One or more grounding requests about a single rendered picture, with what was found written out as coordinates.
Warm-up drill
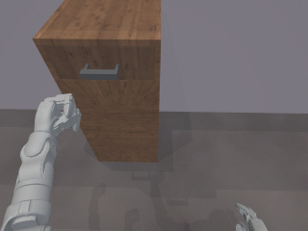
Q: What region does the left robot forearm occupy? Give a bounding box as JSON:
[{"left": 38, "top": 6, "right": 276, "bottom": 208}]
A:
[{"left": 0, "top": 131, "right": 58, "bottom": 231}]

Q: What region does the cabinet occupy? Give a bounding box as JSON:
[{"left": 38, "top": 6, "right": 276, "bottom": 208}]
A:
[{"left": 32, "top": 0, "right": 162, "bottom": 163}]

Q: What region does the handle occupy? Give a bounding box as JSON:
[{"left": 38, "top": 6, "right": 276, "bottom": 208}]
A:
[{"left": 79, "top": 64, "right": 119, "bottom": 80}]

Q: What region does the right robot hand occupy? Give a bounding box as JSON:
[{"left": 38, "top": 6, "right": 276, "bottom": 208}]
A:
[{"left": 235, "top": 203, "right": 268, "bottom": 231}]

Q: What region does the left robot hand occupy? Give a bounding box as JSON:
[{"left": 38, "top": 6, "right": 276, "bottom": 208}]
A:
[{"left": 34, "top": 93, "right": 82, "bottom": 139}]

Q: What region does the drawer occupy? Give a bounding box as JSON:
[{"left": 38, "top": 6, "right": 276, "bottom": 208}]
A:
[{"left": 43, "top": 45, "right": 155, "bottom": 81}]

